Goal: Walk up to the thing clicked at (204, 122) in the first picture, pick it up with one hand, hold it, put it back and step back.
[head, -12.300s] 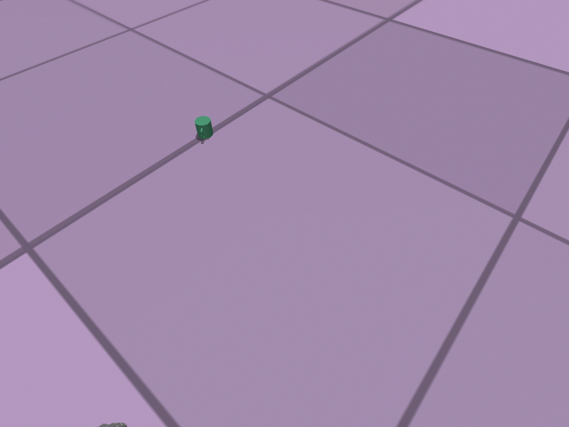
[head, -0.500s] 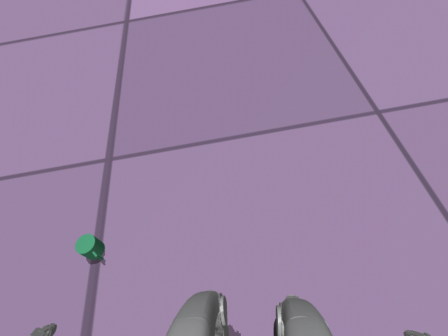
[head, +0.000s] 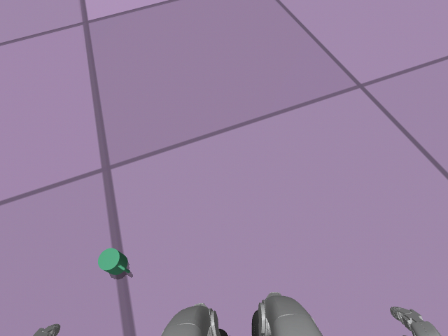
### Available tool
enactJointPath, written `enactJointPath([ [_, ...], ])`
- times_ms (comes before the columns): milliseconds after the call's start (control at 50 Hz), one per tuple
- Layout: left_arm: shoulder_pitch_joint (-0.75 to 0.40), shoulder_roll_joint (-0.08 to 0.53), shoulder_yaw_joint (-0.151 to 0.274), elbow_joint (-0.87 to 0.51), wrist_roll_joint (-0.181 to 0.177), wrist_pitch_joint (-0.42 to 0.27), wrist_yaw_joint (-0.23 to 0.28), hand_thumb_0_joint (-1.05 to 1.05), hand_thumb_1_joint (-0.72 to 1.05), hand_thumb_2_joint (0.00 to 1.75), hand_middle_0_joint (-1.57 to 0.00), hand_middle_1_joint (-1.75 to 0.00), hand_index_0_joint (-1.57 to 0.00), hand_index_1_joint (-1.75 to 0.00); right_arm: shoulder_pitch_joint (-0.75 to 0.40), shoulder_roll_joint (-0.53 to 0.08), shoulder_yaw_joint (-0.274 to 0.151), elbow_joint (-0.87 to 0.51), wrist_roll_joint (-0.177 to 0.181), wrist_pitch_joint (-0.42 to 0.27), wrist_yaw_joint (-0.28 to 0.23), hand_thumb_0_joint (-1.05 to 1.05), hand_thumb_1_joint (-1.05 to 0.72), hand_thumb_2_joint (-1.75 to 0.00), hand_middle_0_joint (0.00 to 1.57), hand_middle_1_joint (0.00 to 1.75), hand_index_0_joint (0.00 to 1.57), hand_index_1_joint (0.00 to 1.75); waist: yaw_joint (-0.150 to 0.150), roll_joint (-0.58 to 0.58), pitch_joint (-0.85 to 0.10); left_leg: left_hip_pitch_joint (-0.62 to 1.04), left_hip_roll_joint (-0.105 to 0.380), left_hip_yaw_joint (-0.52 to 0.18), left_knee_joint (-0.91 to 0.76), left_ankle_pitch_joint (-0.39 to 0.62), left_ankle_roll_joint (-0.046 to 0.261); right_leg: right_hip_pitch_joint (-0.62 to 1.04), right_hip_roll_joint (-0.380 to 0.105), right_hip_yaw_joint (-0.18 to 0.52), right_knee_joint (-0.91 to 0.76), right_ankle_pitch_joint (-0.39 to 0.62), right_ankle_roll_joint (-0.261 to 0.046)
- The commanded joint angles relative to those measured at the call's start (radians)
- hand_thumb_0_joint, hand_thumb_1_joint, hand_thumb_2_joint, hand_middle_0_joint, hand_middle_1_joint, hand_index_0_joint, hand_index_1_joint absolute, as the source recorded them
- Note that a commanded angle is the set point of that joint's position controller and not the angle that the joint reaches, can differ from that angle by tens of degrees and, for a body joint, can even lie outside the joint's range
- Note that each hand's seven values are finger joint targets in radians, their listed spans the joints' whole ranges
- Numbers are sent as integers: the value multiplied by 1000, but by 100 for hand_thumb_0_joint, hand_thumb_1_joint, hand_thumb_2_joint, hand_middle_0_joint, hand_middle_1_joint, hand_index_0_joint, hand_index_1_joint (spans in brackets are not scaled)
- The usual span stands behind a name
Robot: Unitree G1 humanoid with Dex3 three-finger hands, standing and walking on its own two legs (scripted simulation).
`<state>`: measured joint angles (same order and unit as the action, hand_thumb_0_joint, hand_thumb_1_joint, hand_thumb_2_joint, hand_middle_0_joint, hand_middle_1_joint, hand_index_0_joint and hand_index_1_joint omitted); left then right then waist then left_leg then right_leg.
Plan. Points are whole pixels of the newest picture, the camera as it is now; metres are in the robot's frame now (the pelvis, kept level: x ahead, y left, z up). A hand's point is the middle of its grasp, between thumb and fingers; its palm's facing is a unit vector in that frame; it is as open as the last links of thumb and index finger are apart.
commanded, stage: walk up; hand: left
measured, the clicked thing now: (116, 263) +0.41 +0.50 -0.68
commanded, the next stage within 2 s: none
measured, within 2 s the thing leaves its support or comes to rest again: neither
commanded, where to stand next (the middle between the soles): -0.08 +0.44 m, yaw -20 degrees
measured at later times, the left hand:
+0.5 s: hand out of the picture +0.05 +0.60 -0.12, palm faces -0.13 -0.77 -0.62, open 7.4 cm
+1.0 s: hand out of the picture +0.01 +0.79 -0.13, palm faces -0.22 -0.78 -0.58, open 7.4 cm
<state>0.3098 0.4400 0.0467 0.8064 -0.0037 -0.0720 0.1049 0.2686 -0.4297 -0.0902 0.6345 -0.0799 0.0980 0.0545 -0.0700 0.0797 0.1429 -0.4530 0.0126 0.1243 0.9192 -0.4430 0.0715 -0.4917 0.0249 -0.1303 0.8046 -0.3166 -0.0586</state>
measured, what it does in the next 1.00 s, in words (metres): steps to the left, turning right: left foot, then right foot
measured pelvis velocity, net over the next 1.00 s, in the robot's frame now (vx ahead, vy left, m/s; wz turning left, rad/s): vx -0.16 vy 0.51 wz -0.28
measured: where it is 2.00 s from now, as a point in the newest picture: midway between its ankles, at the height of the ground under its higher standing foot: outside the picture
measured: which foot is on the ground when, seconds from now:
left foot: down 0.00-0.00, up 0.02-0.32, down 0.34-0.66, up 0.68-0.94, down 0.96-1.00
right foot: down 0.00-0.36, up 0.38-0.64, down 0.66-0.98, up 1.00-1.00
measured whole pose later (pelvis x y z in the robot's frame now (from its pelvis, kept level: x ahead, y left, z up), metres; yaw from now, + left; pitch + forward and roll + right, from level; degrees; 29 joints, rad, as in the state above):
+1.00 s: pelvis -0.16 +0.51 -0.02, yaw -16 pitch -3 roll +2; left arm 0.24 0.46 0.07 0.83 0.05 0.00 0.08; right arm 0.25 -0.47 -0.12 0.76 -0.02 0.07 0.03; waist 0.01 0.03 0.12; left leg -0.36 0.04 -0.01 0.97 -0.59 -0.06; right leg -0.61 -0.10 0.21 1.01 -0.47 -0.03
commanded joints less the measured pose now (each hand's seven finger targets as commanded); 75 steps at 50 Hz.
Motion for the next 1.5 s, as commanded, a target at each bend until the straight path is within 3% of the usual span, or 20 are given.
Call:
enactJointPath([
  [0, 224, 354, 130, -72, 28, -3, 50, 0, 90, 90, -20, -30, -20, -30, 16, -192, -59, -127, 14, -11, -27, 0, -90, -90, 20, 30, 20, 30, 96, -61, -302, -355, 57, -261, 445, -203, -96, 499, -527, 782, -327, 198, -257],
  [120, 36, 327, 123, -117, 36, -5, 30, 0, 90, 90, -20, -30, -20, -30, 15, -230, -89, -72, 7, 5, 6, 0, -90, -90, 20, 30, 20, 30, 36, -157, -123, -200, 73, -232, 510, 35, -70, 13, -270, 441, -336, -217, -146],
  [260, 26, 409, 157, -96, 61, 8, 16, 0, 90, 90, -20, -30, -20, -30, -4, -226, -90, -64, 17, 8, 23, 0, -90, -90, 20, 30, 20, 30, 74, -305, -138, -30, 70, -117, 138, -128, -45, -101, -256, 455, -303, -267, -136],
  [300, -44, 378, 143, -97, 52, 22, 13, 0, 90, 90, -20, -30, -20, -30, 170, -228, -104, -1, 19, -2, 20, 0, -90, -90, 20, 30, 20, 30, -19, -233, -201, 202, 19, -66, -96, -83, -22, -203, -197, 353, -183, -244, -65],
  [320, -29, 306, 125, -83, 51, 31, 18, 0, 90, 90, -20, -30, -20, -30, 256, -252, -116, 27, 5, -11, 16, 0, -90, -90, 20, 30, 20, 30, -67, -45, -201, 252, 19, -129, -239, -113, -10, -282, -78, 255, 79, -272, -29],
  [340, -66, 195, 89, -103, 33, 30, 30, 0, 90, 90, -20, -30, -20, -30, 215, -371, -131, -3, -3, -18, 1, 0, -90, -90, 20, 30, 20, 30, -79, 318, -120, 100, 287, -586, -486, -203, 78, -441, 123, 100, 451, -340, 24],
  [360, -155, 258, 96, -108, 37, 21, 52, 0, 90, 90, -20, -30, -20, -30, 24, -450, -130, -30, 22, -23, -13, 0, -90, -90, 20, 30, 20, 30, -49, 300, -17, -131, 408, -834, -657, -312, 220, -383, 54, 195, 559, -294, 6],
  [400, -74, 258, 99, -20, 5, 21, 37, 0, 90, 90, -20, -30, -20, -30, -77, -298, -98, -58, 5, -36, -29, 0, -90, -90, 20, 30, 20, 30, 7, 22, 49, -140, 269, -576, -538, -203, 81, -354, 25, 253, 576, -170, 14],
  [560, 74, 200, 79, -4, -13, 30, 12, 0, 90, 90, -20, -30, -20, -30, -3, -224, -68, -57, -9, -28, -21, 0, -90, -90, 20, 30, 20, 30, 25, 161, -122, 161, 229, -367, -361, 438, 89, -36, -34, 107, 142, -188, 18],
  [620, 241, 220, 93, 26, 3, 18, 28, 0, 90, 90, -20, -30, -20, -30, -48, -172, -53, -89, 7, -10, -15, 0, -90, -90, 20, 30, 20, 30, 127, 1, -206, 27, 154, -234, -133, 475, -13, 346, -78, 157, -301, 87, -18],
  [680, 62, 370, 135, -91, 26, 12, 54, 0, 90, 90, -20, -30, -20, -30, 4, -221, -78, -103, -5, 6, -38, 0, -90, -90, 20, 30, 20, 30, 88, -198, -220, -335, 88, -340, 472, -207, -114, 335, -628, 873, -345, 318, -359],
  [740, -16, 289, 105, -90, 17, 0, 54, 0, 90, 90, -20, -30, -20, -30, 0, -223, -97, -58, 18, -1, -23, 0, -90, -90, 20, 30, 20, 30, 34, -34, -134, -220, 29, -306, 546, -13, -97, 126, -374, 505, -276, 220, -222],
  [920, -119, 274, 108, -49, 67, 50, -23, 0, 90, 90, -20, -30, -20, -30, 223, -183, -86, 146, 71, -38, -29, 0, -90, -90, 20, 30, 20, 30, -14, -223, -179, 283, -23, 14, -264, -60, -109, -101, -102, 265, -54, -443, -73],
  [940, -72, 197, 89, -37, 58, 63, -28, 0, 90, 90, -20, -30, -20, -30, 250, -211, -88, 169, 53, -59, -47, 0, -90, -90, 20, 30, 20, 30, -26, -45, -132, 295, -21, -83, -362, -137, -101, -190, -26, 254, 176, -419, -45],
  [960, -90, 87, 53, -59, 34, 61, -26, 0, 90, 90, -20, -30, -20, -30, 180, -303, -90, 148, 31, -75, -59, 0, -90, -90, 20, 30, 20, 30, 2, 171, -40, 193, 249, -571, -489, -345, -5, -408, 70, 224, 436, -311, 6],
  [980, -227, 177, 68, -68, 47, 48, -14, 0, 90, 90, -20, -30, -20, -30, 25, -422, -91, 114, 65, -85, -59, 0, -90, -90, 20, 30, 20, 30, -11, 178, 59, -38, 491, -983, -738, -526, 157, -400, 8, 326, 411, -252, 39],
  [1060, -60, 230, 99, 97, 13, 57, -75, 0, 90, 90, -20, -30, -20, -30, -106, -332, -60, 156, 46, -146, -89, 0, -90, -90, 20, 30, 20, 30, 89, 39, 59, 11, 305, -573, -553, -355, 55, -205, -21, 304, 388, -44, 42],
  [1340, -218, 163, 90, 12, 28, 69, -147, 0, 90, 90, -20, -30, -20, -30, 155, -284, -47, 229, 55, -195, -101, 0, -90, -90, 20, 30, 20, 30, 3, 121, -52, 411, 317, -280, -447, 525, 125, -134, -55, 167, 97, -149, 43],
  [1440, -4, 169, 97, 101, 19, 53, -133, 0, 90, 90, -20, -30, -20, -30, 69, -223, -3, 187, 75, -163, -92, 0, -90, -90, 20, 30, 20, 30, 132, 24, -199, 155, 167, -65, -94, 592, 26, 420, 16, 51, -267, 82, 2],
  [1480, 66, 330, 131, 71, 24, 41, -110, 0, 90, 90, -20, -30, -20, -30, 75, -122, 33, 137, 100, -167, -97, 0, -90, -90, 20, 30, 20, 30, 171, -351, -253, -199, -40, -106, 226, -117, -42, 559, -367, 743, -440, 88, -192],
])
